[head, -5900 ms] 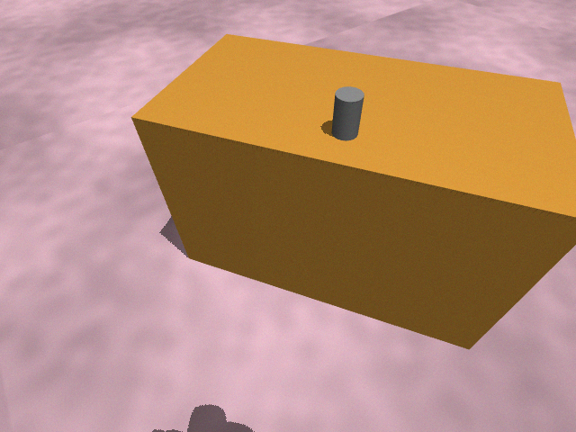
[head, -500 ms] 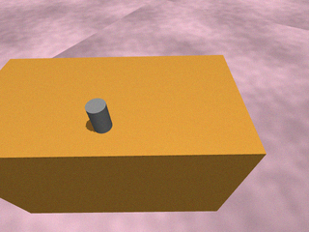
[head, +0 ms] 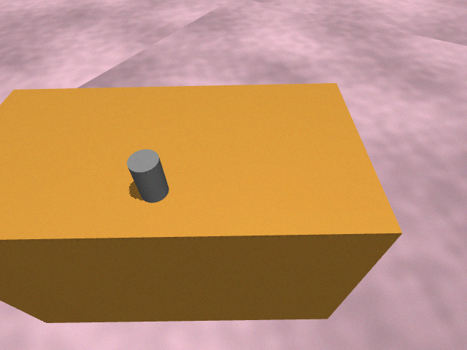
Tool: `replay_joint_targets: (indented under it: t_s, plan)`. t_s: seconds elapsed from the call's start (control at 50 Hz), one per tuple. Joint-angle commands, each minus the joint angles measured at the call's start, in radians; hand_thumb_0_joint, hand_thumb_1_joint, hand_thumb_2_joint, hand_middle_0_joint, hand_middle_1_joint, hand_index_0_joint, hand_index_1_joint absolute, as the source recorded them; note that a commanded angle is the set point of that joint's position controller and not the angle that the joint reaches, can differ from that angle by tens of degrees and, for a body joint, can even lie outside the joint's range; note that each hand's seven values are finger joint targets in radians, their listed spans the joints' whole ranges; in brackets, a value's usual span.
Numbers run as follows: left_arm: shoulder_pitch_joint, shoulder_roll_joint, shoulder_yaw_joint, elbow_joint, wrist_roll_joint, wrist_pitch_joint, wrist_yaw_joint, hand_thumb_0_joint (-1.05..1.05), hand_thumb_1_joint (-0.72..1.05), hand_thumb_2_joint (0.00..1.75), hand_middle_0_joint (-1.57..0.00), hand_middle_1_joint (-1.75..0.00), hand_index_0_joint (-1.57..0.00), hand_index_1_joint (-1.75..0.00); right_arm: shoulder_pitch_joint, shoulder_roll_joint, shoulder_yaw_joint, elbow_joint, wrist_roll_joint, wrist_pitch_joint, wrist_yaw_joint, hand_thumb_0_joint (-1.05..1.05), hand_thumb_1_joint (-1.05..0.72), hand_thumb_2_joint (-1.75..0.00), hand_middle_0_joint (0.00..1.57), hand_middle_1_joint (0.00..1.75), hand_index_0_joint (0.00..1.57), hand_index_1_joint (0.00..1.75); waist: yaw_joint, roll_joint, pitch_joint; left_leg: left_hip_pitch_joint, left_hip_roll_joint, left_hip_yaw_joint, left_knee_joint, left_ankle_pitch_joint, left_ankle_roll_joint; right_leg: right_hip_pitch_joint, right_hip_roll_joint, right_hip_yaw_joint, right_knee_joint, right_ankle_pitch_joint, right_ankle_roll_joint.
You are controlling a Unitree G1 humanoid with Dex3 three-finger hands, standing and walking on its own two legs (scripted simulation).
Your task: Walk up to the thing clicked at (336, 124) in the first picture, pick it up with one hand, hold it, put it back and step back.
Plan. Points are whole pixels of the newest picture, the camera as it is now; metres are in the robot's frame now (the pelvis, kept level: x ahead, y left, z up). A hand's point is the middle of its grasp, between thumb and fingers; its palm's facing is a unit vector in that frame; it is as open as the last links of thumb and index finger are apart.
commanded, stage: stand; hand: left
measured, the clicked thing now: (149, 176) +0.47 +0.23 -0.03
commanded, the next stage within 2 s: rise first in 0.24 s
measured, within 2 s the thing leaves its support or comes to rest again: neither
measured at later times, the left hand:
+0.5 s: hand out of the picture +0.14 +0.24 -0.14, palm faces +0.13 -0.94 -0.31, open 9.0 cm
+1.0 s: hand (86, 313) +0.18 +0.27 -0.03, palm faces +0.32 -0.88 -0.36, open 17.1 cm
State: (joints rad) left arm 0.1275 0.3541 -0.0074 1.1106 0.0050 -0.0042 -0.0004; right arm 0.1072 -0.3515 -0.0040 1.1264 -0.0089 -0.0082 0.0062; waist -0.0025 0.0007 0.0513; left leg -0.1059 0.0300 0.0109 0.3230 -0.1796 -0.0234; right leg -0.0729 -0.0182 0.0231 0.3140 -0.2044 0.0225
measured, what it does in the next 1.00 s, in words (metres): stands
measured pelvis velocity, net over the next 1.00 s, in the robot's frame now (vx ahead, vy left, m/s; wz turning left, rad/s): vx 0.01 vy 0.00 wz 0.02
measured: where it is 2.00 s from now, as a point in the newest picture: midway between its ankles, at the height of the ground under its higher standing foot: outside the picture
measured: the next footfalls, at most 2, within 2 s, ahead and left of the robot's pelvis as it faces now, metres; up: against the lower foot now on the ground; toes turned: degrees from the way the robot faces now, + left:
none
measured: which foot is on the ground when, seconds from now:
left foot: down 0.00-1.00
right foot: down 0.00-1.00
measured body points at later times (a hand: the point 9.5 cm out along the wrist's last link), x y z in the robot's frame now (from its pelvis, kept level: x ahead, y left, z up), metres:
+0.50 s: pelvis -0.01 +0.00 -0.01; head +0.02 +0.00 +0.44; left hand +0.13 +0.29 -0.12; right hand +0.13 -0.29 -0.12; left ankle +0.00 +0.13 -0.75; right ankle -0.02 -0.13 -0.75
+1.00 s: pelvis +0.01 +0.00 -0.01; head +0.01 -0.01 +0.44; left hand +0.16 +0.32 -0.01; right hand +0.17 -0.26 -0.09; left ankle +0.00 +0.13 -0.75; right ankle -0.02 -0.13 -0.75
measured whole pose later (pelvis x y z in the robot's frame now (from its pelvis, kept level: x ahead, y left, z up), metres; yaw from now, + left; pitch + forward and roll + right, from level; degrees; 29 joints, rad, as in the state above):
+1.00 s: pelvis +0.01 +0.00 -0.01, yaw +1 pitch -1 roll +0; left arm 0.33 0.30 0.19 0.30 -0.05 -0.06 0.08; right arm 0.25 -0.24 -0.10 0.60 0.03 -0.08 -0.07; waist 0.03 0.03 0.01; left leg -0.17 0.02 0.00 0.42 -0.23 -0.02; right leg -0.13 -0.02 0.01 0.41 -0.26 0.02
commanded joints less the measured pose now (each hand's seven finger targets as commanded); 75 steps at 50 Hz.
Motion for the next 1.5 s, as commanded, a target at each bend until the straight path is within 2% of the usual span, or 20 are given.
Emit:
replay_joint_targets:
  t_s: [0.0, 0.32, 0.34, 0.36, 0.38, 0.4, 0.44, 0.46, 0.52, 0.64, 0.74, 0.8, 0.96, 1.02, 1.06, 1.24, 1.28, 1.38, 1.44, 1.48]
  plan:
    - [-0.033, 0.213, 0.043, -0.053, 0.004, -0.023, 0.011, 0.00, 0.90, 0.90, -0.20, -0.30, -0.20, -0.30, -0.045, -0.215, -0.039, -0.053, 0.001, -0.019, -0.013, 0.00, -0.90, -0.90, 0.20, 0.30, 0.20, 0.30, 0.003, 0.004, -0.063, 0.042, 0.107, -0.078, -0.043, 0.177, 0.039, -0.037, -0.108, 0.066, -0.042, 0.179, -0.039]
    - [-0.040, 0.223, 0.048, -0.061, 0.003, -0.024, 0.013, 0.00, 0.82, 0.82, -0.12, -0.22, -0.12, -0.22, -0.033, -0.207, -0.039, -0.059, 0.001, -0.018, -0.013, 0.00, -0.82, -0.82, 0.12, 0.22, 0.12, 0.22, -0.003, 0.000, -0.060, 0.031, 0.104, -0.079, -0.041, 0.168, 0.036, -0.033, -0.110, 0.069, -0.038, 0.172, -0.043]
    - [-0.391, 0.009, 0.009, -0.412, -0.070, -0.105, 0.018, 0.00, 0.74, 0.74, -0.04, -0.14, -0.04, -0.14, -0.384, -0.028, -0.008, -0.410, 0.103, -0.135, -0.024, 0.00, -0.74, -0.74, 0.05, 0.14, 0.05, 0.14, -0.033, 0.042, -0.108, -0.109, -0.033, 0.031, 0.072, 0.080, 0.022, -0.161, 0.012, -0.038, 0.053, 0.097, -0.027]
    - [-0.367, 0.093, 0.030, -0.442, -0.104, -0.143, 0.045, 0.00, 0.66, 0.66, -0.07, -0.06, -0.05, -0.09, -0.333, -0.063, -0.005, -0.431, 0.111, -0.151, -0.039, 0.00, -0.66, -0.66, 0.04, 0.06, 0.05, 0.06, 0.012, -0.020, -0.123, -0.058, -0.020, 0.021, 0.027, 0.024, 0.020, -0.093, 0.014, -0.046, 0.027, 0.034, -0.027]
    - [-0.251, 0.180, 0.083, -0.329, -0.095, -0.135, 0.064, 0.00, 0.58, 0.58, -0.08, -0.07, -0.05, -0.10, -0.237, -0.178, -0.073, -0.328, 0.101, -0.142, -0.061, 0.00, -0.58, -0.58, 0.04, 0.05, 0.05, 0.05, -0.020, 0.003, -0.071, -0.069, -0.019, 0.027, 0.013, -0.022, 0.019, -0.129, 0.017, -0.045, 0.023, 0.002, -0.033]
    - [-0.147, 0.230, 0.151, -0.256, -0.100, -0.120, 0.067, 0.00, 0.50, 0.50, -0.09, -0.07, -0.06, -0.09, -0.186, -0.190, -0.105, -0.256, 0.099, -0.125, -0.063, 0.00, -0.50, -0.50, 0.05, 0.05, 0.05, 0.05, 0.019, 0.034, -0.041, -0.120, -0.016, 0.038, 0.039, -0.018, 0.014, -0.130, 0.020, -0.051, 0.045, 0.000, -0.036]
    - [-0.108, 0.203, 0.167, -0.345, -0.096, -0.117, 0.080, 0.00, 0.34, 0.34, -0.08, -0.07, -0.07, -0.08, -0.156, -0.190, -0.141, -0.281, 0.094, -0.132, -0.081, 0.00, -0.34, -0.34, 0.05, 0.05, 0.05, 0.05, 0.020, 0.041, -0.219, -0.056, -0.015, 0.039, 0.082, 0.124, 0.012, -0.091, 0.020, -0.044, 0.082, 0.138, -0.034]
    - [-0.188, 0.207, 0.167, -0.435, -0.089, -0.130, 0.088, 0.00, 0.26, 0.28, -0.09, -0.08, -0.08, -0.09, -0.174, -0.179, -0.144, -0.335, 0.087, -0.141, -0.087, 0.00, -0.26, -0.26, 0.05, 0.05, 0.05, 0.05, 0.013, 0.030, -0.294, -0.027, -0.015, 0.032, 0.094, 0.171, 0.017, -0.067, 0.020, -0.044, 0.094, 0.190, -0.027]
    - [0.040, 0.145, 0.218, -0.335, -0.048, -0.103, 0.077, 0.00, 0.06, 0.21, -0.08, -0.08, -0.08, -0.08, 0.038, -0.114, -0.187, -0.276, 0.057, -0.111, -0.075, 0.00, -0.09, -0.20, 0.05, 0.05, 0.05, 0.05, 0.013, 0.025, -0.217, -0.066, -0.024, 0.029, 0.093, 0.206, 0.023, -0.116, 0.025, -0.050, 0.090, 0.221, -0.032]
    - [0.062, 0.106, 0.212, -0.577, -0.056, -0.089, 0.073, 0.00, -0.21, 0.11, -0.05, -0.06, -0.06, -0.06, 0.028, -0.056, -0.145, -0.440, 0.061, -0.088, -0.071, 0.00, 0.22, -0.11, 0.05, 0.05, 0.05, 0.05, 0.022, 0.009, -0.180, -0.053, -0.031, 0.044, 0.063, 0.194, 0.021, -0.116, 0.020, -0.060, 0.056, 0.189, -0.022]
    - [-0.041, 0.119, 0.216, -0.829, -0.057, -0.107, 0.086, 0.00, -0.42, 0.06, -0.04, -0.05, -0.04, -0.05, -0.057, -0.046, -0.115, -0.641, 0.059, -0.106, -0.080, 0.00, 0.41, -0.06, 0.05, 0.05, 0.05, 0.05, 0.017, 0.023, -0.156, -0.040, -0.022, 0.033, 0.038, 0.139, 0.020, -0.105, 0.023, -0.061, 0.046, 0.131, -0.029]
    - [0.027, 0.148, 0.259, -0.904, -0.053, -0.115, 0.099, 0.00, -0.55, 0.03, -0.05, -0.05, -0.04, -0.05, 0.006, -0.054, -0.130, -0.659, 0.050, -0.115, -0.089, 0.00, 0.48, -0.04, 0.05, 0.05, 0.05, 0.05, 0.024, 0.038, -0.159, -0.030, -0.023, 0.033, 0.042, 0.150, 0.021, -0.082, 0.022, -0.062, 0.047, 0.140, -0.030]
    - [0.161, 0.118, 0.286, -1.025, -0.052, -0.118, 0.092, 0.00, -0.56, 0.02, -0.04, -0.05, -0.04, -0.05, 0.090, -0.050, -0.162, -0.684, 0.035, -0.114, -0.088, 0.00, 0.51, -0.03, 0.05, 0.05, 0.05, 0.05, 0.026, 0.019, -0.148, 0.011, -0.023, 0.035, 0.051, 0.224, 0.021, -0.050, 0.021, -0.065, 0.053, 0.219, -0.026]
    - [0.166, 0.128, 0.304, -1.065, -0.053, -0.125, 0.087, 0.00, -0.56, 0.02, -0.04, -0.04, -0.04, -0.05, 0.090, 0.007, -0.124, -0.643, 0.036, -0.105, -0.077, 0.00, 0.52, -0.03, 0.05, 0.05, 0.05, 0.05, 0.046, 0.044, -0.097, -0.010, -0.023, 0.034, 0.037, 0.203, 0.018, -0.067, 0.021, -0.070, 0.046, 0.191, -0.029]
    - [0.163, 0.157, 0.340, -1.091, -0.055, -0.130, 0.087, 0.00, -0.56, 0.02, -0.04, -0.04, -0.04, -0.05, 0.065, -0.044, -0.166, -0.660, 0.032, -0.107, -0.080, 0.00, 0.52, -0.03, 0.05, 0.05, 0.05, 0.05, 0.046, 0.028, -0.096, -0.013, -0.022, 0.031, 0.037, 0.185, 0.019, -0.056, 0.022, -0.072, 0.041, 0.173, -0.029]
    - [0.193, 0.151, 0.358, -1.205, -0.054, -0.170, 0.074, 0.00, -0.56, 0.03, -0.04, -0.05, -0.04, -0.05, 0.036, -0.012, -0.154, -0.659, 0.027, -0.114, -0.075, 0.00, 0.52, -0.03, 0.05, 0.05, 0.05, 0.05, 0.045, 0.019, -0.116, 0.017, -0.030, 0.034, 0.048, 0.204, 0.029, -0.035, 0.011, -0.067, 0.041, 0.204, -0.020]
    - [0.198, 0.180, 0.392, -1.201, -0.054, -0.175, 0.076, 0.00, -0.56, 0.03, -0.04, -0.04, -0.03, -0.05, 0.064, -0.059, -0.197, -0.633, 0.023, -0.110, -0.081, 0.00, 0.53, -0.03, 0.05, 0.05, 0.05, 0.05, 0.038, 0.017, -0.110, 0.019, -0.031, 0.035, 0.048, 0.202, 0.030, -0.041, 0.010, -0.067, 0.037, 0.205, -0.018]
    - [0.196, 0.166, 0.382, -1.245, -0.054, -0.192, 0.066, 0.00, -0.57, 0.03, -0.04, -0.04, -0.04, -0.05, 0.032, -0.004, -0.155, -0.630, 0.025, -0.110, -0.075, 0.00, 0.52, -0.03, 0.05, 0.05, 0.05, 0.05, 0.048, 0.010, -0.096, 0.014, -0.034, 0.032, 0.041, 0.183, 0.033, -0.049, 0.007, -0.071, 0.030, 0.187, -0.016]
    - [0.202, 0.188, 0.408, -1.254, -0.055, -0.205, 0.067, 0.00, -0.57, 0.03, -0.04, -0.04, -0.04, -0.04, 0.049, -0.044, -0.191, -0.637, 0.025, -0.113, -0.080, 0.00, 0.52, -0.03, 0.05, 0.05, 0.05, 0.05, 0.042, 0.004, -0.095, 0.020, -0.034, 0.031, 0.033, 0.163, 0.033, -0.050, 0.008, -0.072, 0.025, 0.162, -0.017]
    - [0.201, 0.183, 0.406, -1.269, -0.056, -0.215, 0.064, 0.00, -0.57, 0.03, -0.04, -0.04, -0.03, -0.04, 0.057, -0.009, -0.167, -0.594, 0.025, -0.112, -0.075, 0.00, 0.52, -0.03, 0.05, 0.05, 0.05, 0.05, 0.051, 0.034, -0.059, 0.005, -0.038, 0.033, 0.025, 0.131, 0.032, -0.062, 0.005, -0.071, 0.020, 0.129, -0.020]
